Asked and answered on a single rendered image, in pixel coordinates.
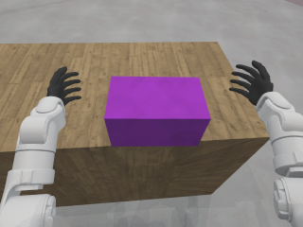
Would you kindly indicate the left robot hand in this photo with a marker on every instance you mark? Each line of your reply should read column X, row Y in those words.
column 58, row 84

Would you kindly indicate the carton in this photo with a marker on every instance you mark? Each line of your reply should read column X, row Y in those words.
column 156, row 112

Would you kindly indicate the robot right upper arm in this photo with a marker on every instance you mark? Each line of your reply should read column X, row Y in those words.
column 288, row 200

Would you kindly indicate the right robot forearm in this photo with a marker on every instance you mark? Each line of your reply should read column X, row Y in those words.
column 285, row 129

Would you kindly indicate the left robot forearm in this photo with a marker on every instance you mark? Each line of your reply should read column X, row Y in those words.
column 35, row 149

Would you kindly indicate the right robot hand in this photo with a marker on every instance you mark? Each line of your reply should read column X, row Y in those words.
column 260, row 82

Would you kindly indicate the robot left upper arm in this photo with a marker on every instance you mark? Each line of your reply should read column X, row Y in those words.
column 29, row 211

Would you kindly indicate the pedestal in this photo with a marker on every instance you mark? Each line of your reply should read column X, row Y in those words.
column 88, row 170

